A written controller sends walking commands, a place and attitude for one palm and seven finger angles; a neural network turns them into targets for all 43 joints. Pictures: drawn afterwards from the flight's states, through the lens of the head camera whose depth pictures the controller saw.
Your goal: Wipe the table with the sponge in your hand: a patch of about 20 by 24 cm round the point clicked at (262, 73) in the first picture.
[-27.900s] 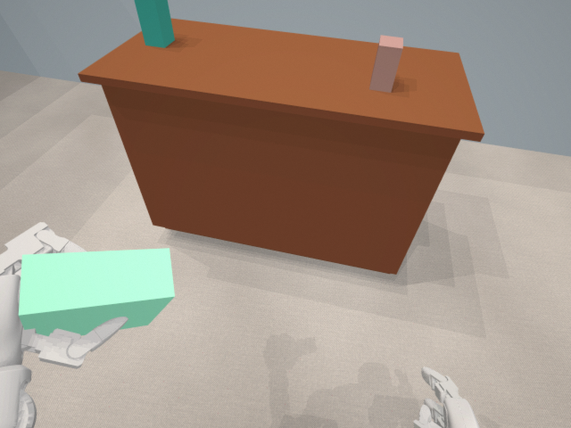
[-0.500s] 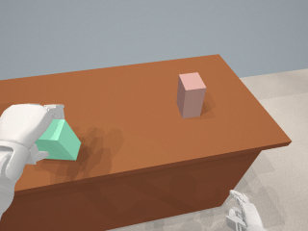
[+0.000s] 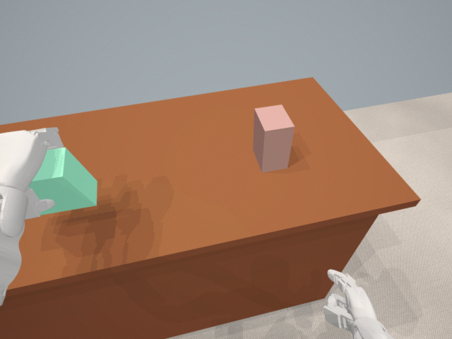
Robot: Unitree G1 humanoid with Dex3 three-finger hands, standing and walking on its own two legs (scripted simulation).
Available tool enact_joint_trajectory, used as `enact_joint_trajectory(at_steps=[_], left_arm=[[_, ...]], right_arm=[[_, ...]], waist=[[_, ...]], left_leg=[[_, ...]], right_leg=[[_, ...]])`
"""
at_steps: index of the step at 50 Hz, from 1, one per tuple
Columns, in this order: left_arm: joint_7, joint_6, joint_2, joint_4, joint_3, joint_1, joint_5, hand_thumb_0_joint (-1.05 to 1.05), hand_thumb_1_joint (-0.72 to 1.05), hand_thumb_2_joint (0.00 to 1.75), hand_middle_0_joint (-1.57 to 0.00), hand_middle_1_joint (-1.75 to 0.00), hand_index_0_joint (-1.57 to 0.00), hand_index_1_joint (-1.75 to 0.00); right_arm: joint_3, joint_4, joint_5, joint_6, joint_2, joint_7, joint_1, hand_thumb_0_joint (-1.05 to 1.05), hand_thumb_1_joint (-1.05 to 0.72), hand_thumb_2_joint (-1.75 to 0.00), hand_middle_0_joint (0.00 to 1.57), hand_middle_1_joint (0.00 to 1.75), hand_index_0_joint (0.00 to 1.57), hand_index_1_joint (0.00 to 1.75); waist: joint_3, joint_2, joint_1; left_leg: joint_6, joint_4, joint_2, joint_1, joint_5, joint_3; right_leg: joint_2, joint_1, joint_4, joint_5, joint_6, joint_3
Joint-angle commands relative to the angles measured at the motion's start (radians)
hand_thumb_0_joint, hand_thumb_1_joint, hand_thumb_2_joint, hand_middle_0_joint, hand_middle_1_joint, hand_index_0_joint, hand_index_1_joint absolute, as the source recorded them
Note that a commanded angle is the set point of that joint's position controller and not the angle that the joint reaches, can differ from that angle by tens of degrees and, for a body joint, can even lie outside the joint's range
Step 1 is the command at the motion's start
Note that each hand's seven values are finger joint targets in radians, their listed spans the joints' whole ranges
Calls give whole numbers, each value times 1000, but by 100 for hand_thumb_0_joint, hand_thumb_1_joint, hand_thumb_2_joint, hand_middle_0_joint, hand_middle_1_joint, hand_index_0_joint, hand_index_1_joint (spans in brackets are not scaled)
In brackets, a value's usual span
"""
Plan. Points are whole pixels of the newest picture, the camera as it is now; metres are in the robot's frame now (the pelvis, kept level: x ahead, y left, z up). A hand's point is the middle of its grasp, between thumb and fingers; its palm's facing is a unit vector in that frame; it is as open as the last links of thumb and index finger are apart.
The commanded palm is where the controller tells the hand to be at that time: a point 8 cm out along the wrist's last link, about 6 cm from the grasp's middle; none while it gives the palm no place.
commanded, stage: move the sponge above the wiping area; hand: left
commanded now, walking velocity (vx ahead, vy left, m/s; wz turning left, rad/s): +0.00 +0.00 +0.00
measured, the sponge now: (46, 190) +0.27 +0.37 +0.13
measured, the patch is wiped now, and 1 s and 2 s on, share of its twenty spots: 0.00 0.00 0.00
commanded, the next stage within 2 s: lower the sponge onto the table in 1.92 s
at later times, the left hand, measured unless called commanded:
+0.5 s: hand (28, 182) +0.25 +0.37 +0.16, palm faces +0.08 +0.04 -1.00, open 9.1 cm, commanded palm +0.21 +0.35 +0.20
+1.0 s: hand (32, 195) +0.25 +0.37 +0.14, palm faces -0.06 +0.00 -1.00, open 9.1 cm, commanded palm +0.21 +0.34 +0.20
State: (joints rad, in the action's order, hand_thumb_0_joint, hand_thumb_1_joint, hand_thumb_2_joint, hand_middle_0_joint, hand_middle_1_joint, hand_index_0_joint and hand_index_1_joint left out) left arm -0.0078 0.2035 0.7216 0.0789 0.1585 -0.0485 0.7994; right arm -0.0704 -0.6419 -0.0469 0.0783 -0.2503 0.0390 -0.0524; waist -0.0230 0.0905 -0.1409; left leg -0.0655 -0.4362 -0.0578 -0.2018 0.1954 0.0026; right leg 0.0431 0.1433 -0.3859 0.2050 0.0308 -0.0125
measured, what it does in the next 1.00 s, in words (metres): stands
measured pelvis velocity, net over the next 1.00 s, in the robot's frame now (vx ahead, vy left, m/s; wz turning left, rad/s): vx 0.00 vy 0.00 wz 0.02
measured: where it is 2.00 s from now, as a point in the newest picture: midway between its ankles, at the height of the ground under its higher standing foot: outside the picture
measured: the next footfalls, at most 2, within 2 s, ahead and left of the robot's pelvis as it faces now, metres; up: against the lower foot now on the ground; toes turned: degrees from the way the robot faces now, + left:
none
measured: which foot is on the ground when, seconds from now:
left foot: down 0.00-1.00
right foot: down 0.00-1.00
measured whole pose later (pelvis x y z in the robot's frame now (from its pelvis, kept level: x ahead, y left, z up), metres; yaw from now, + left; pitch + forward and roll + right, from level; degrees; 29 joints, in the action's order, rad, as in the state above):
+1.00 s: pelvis +0.00 +0.00 +0.00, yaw +1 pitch -1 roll -1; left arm -0.17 0.30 0.73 -0.05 0.14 -0.03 0.81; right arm -0.06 -0.61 -0.06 0.07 -0.29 0.04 -0.07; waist 0.00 0.13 -0.10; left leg -0.07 -0.44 -0.06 -0.23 0.19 0.02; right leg 0.04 0.17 -0.40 0.21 0.03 -0.03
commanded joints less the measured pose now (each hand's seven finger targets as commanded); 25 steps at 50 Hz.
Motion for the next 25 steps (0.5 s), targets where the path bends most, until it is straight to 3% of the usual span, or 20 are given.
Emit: enact_joint_trajectory(at_steps=[1,3,5,7,9,10,11,12,13,15,16,17,20,23,25], left_arm=[[-60,143,215,29,121,-13,-15,0,10,130,-120,-160,-120,-160],[-125,153,180,94,52,-1,-14,0,10,130,-120,-160,-120,-160],[-177,118,156,169,-9,-67,4,0,10,130,-120,-160,-120,-160],[-195,18,237,212,22,-177,28,0,10,130,-120,-160,-120,-160],[-167,-106,331,319,104,-280,49,0,10,130,-120,-160,-120,-160],[-129,-150,383,418,158,-309,63,0,10,130,-120,-160,-120,-160],[-87,-191,394,417,184,-342,73,0,10,130,-120,-160,-120,-160],[-48,-197,370,327,194,-296,85,0,10,130,-120,-160,-120,-160],[-25,-189,319,271,171,-298,79,0,10,130,-120,-160,-120,-160],[8,-120,342,135,238,-290,68,0,10,130,-120,-160,-120,-160],[21,-84,307,79,211,-316,50,0,10,130,-120,-160,-120,-160],[29,-44,284,46,197,-290,26,0,10,130,-120,-160,-120,-160],[-2,67,268,-8,181,-152,5,0,10,130,-120,-160,-120,-160],[-89,128,243,11,107,-75,17,0,10,130,-120,-160,-120,-160],[-153,140,236,73,90,-21,23,0,10,130,-120,-160,-120,-160]], right_arm=[[51,183,-9,-29,-166,-2,183,0,-90,-90,20,30,20,30],[51,206,-19,-35,-160,0,180,0,-90,-90,20,30,20,30],[29,233,-30,-62,-132,7,223,0,-90,-90,20,30,20,30],[32,218,-17,-75,-140,34,147,0,-90,-90,20,30,20,30],[33,219,-3,-98,-127,64,132,0,-90,-90,20,30,20,30],[28,230,-1,-124,-112,72,163,0,-90,-90,20,30,20,30],[31,210,16,-132,-109,88,108,0,-90,-90,20,30,20,30],[41,180,18,-135,-108,90,92,0,-90,-90,20,30,20,30],[48,161,17,-130,-114,82,81,0,-90,-90,20,30,20,30],[53,140,0,-113,-126,55,123,0,-90,-90,20,30,20,30],[62,123,2,-96,-135,46,105,0,-90,-90,20,30,20,30],[66,128,-2,-84,-136,37,118,0,-90,-90,20,30,20,30],[52,154,-3,-68,-147,16,196,0,-90,-90,20,30,20,30],[51,179,-5,-40,-166,1,164,0,-90,-90,20,30,20,30],[37,217,-17,-47,-149,-5,212,0,-90,-90,20,30,20,30]], waist=[[206,-45,-10],[232,-45,20],[236,-28,55],[237,-55,76],[276,-35,56],[294,46,41],[309,81,30],[266,110,28],[215,124,33],[125,140,10],[128,91,14],[126,62,2],[172,13,-25],[219,-60,-1],[249,-48,9]], left_leg=[[46,64,33,24,-201,52],[30,44,32,45,-203,54],[12,31,30,79,-154,69],[-6,33,32,111,-99,83],[-16,36,29,175,-102,99],[-11,43,33,196,-90,112],[-2,46,33,210,-118,110],[14,49,39,201,-135,120],[31,59,44,176,-142,135],[49,75,33,103,-128,142],[57,73,39,74,-154,116],[59,73,36,57,-162,103],[58,72,23,28,-195,78],[42,57,25,9,-217,58],[23,36,21,32,-221,62]], right_leg=[[-29,-61,35,-144,38,18],[-30,-46,22,-167,26,8],[-17,2,30,-111,28,30],[-23,36,43,-43,16,4],[-16,31,49,-18,23,9],[2,25,47,-14,40,51],[-6,18,40,-19,45,25],[-2,46,45,-19,53,34],[-5,59,52,-32,55,30],[2,49,71,-23,79,71],[-13,35,65,-40,68,33],[-17,20,66,-45,62,29],[-16,-54,50,-109,64,57],[-30,-84,22,-180,38,16],[-22,-80,12,-195,40,41]])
